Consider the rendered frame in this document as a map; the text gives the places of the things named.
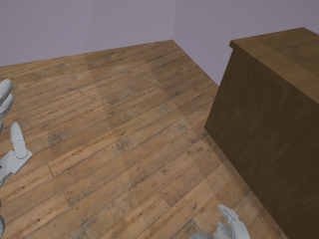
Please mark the left robot hand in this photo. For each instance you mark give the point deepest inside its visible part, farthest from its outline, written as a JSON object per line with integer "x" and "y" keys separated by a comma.
{"x": 15, "y": 159}

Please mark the counter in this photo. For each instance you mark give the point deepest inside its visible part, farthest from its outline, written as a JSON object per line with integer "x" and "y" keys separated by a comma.
{"x": 265, "y": 119}

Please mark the right robot hand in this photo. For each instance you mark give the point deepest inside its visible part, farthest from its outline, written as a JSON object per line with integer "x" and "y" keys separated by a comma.
{"x": 237, "y": 228}

